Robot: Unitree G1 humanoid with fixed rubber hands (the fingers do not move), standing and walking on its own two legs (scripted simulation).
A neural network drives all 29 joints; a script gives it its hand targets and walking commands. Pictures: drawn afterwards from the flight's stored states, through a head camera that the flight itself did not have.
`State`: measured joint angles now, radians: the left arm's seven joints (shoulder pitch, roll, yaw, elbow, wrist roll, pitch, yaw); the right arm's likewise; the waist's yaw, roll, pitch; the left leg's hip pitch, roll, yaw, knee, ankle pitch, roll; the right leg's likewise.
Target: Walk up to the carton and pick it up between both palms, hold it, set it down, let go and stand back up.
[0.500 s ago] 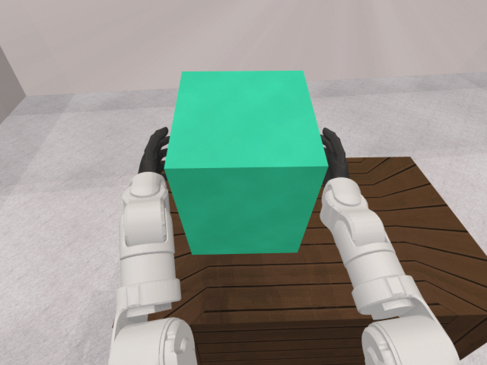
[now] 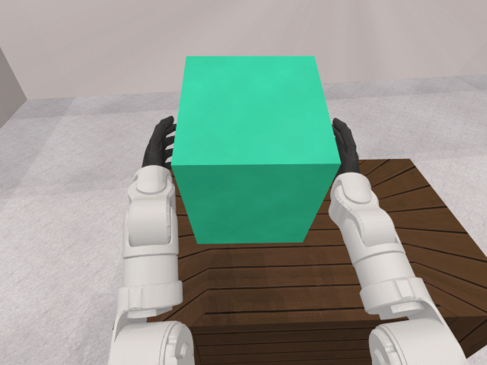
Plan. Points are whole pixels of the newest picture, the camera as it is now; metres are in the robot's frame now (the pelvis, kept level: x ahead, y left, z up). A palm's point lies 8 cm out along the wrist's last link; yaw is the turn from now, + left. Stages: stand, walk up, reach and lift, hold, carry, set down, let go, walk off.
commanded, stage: hold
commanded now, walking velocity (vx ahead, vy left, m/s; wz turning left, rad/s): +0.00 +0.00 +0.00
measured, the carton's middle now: (250, 158) +0.41 -0.01 +0.18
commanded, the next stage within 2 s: none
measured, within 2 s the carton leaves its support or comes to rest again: neither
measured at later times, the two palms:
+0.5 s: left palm (153, 166) +0.35 +0.14 +0.21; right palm (345, 169) +0.34 -0.15 +0.20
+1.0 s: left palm (149, 176) +0.36 +0.15 +0.19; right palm (333, 177) +0.35 -0.14 +0.18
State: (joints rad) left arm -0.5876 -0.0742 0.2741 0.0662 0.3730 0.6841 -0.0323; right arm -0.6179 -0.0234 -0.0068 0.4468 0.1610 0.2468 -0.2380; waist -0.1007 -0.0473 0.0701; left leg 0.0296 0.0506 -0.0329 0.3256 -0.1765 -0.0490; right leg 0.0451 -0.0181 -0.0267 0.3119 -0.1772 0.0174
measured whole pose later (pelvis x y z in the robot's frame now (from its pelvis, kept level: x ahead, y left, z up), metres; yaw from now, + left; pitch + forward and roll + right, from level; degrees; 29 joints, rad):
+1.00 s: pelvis +0.00 +0.00 +0.00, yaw +0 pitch -11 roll +0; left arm -0.61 -0.09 0.39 0.12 0.43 0.72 -0.11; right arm -0.63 0.03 -0.01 0.52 0.14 0.28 -0.25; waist -0.10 -0.06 0.07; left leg 0.05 0.05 -0.03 0.32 -0.18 -0.05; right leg 0.07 -0.02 -0.03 0.31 -0.18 0.02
